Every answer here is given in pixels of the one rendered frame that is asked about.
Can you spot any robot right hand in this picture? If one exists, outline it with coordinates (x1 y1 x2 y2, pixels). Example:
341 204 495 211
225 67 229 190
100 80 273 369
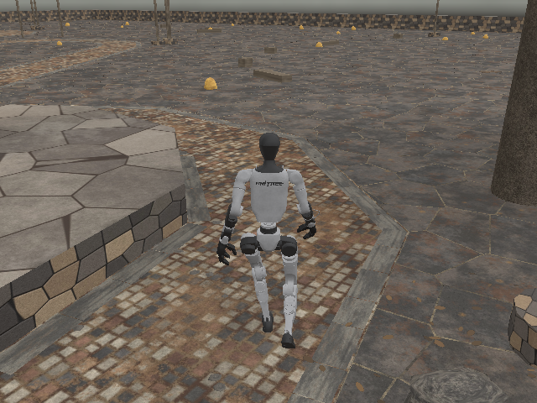
297 224 316 239

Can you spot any right robot shin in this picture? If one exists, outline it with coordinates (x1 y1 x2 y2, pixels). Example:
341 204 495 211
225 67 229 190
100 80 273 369
284 285 298 336

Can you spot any right robot upper arm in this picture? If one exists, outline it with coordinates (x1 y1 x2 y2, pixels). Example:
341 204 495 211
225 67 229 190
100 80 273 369
286 169 310 214

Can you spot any left robot upper arm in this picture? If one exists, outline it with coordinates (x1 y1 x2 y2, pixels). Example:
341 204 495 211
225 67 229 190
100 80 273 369
229 169 252 217

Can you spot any robot head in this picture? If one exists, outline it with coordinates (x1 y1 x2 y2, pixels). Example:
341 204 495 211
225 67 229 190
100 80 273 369
255 133 284 173

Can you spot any robot left hand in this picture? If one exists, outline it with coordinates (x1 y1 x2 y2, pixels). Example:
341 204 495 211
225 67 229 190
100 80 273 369
216 241 237 265

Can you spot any left robot forearm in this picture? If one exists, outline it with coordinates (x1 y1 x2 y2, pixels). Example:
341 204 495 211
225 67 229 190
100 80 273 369
219 204 237 244

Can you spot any right robot forearm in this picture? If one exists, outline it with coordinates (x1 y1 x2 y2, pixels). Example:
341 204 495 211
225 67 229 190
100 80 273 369
301 202 315 228

